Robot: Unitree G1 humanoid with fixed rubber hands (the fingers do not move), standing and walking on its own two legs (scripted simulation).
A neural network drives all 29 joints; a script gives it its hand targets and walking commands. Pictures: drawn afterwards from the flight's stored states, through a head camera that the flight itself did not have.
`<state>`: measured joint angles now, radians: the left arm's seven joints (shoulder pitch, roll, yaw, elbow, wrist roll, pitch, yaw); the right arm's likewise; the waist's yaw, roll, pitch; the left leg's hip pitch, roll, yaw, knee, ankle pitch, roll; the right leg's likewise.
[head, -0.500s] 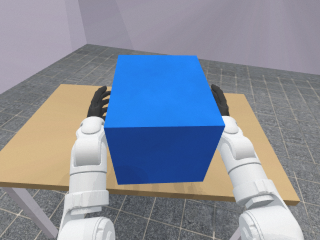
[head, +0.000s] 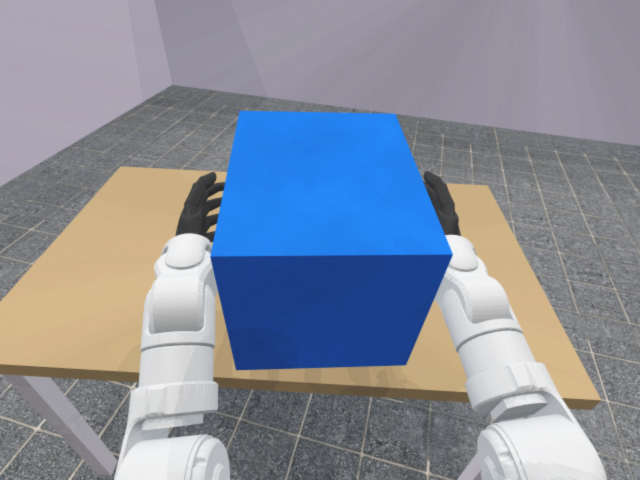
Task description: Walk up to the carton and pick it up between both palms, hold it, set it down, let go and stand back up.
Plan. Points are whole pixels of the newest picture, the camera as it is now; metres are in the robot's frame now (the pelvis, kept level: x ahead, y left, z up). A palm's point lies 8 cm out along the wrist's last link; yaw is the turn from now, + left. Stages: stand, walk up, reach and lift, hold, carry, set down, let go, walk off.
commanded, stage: hold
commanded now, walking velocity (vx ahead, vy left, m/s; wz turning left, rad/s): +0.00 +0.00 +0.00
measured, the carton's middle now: (320, 234) +0.38 +0.00 +0.16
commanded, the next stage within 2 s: none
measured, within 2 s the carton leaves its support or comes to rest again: neither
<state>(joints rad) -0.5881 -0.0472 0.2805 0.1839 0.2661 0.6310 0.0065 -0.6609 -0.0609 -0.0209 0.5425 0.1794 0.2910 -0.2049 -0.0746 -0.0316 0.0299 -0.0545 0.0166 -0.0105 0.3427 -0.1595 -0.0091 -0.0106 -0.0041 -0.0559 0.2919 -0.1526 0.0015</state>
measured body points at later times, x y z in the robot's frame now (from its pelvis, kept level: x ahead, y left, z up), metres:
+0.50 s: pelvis +0.00 +0.00 +0.00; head -0.04 +0.02 +0.45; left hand +0.38 +0.16 +0.18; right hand +0.38 -0.15 +0.18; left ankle +0.03 +0.12 -0.75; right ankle +0.01 -0.12 -0.75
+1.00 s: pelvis +0.00 +0.00 +0.00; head -0.04 +0.02 +0.45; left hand +0.38 +0.15 +0.18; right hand +0.38 -0.15 +0.18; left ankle +0.03 +0.12 -0.75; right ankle +0.01 -0.12 -0.75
